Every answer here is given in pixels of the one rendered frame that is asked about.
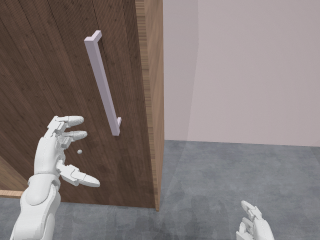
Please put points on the handle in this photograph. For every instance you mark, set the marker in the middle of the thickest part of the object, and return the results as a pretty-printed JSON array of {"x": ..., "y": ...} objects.
[{"x": 91, "y": 44}]

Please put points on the wardrobe door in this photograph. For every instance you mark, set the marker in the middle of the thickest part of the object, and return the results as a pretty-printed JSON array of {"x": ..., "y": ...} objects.
[
  {"x": 10, "y": 179},
  {"x": 45, "y": 71}
]

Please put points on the robot left hand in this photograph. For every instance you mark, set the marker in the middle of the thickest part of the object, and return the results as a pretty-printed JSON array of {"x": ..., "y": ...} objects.
[{"x": 51, "y": 147}]

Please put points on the robot left forearm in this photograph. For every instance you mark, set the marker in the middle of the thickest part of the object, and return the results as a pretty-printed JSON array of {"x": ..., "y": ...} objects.
[{"x": 39, "y": 203}]

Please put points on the robot right hand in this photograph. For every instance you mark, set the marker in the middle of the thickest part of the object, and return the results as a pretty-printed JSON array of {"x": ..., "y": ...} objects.
[{"x": 258, "y": 230}]

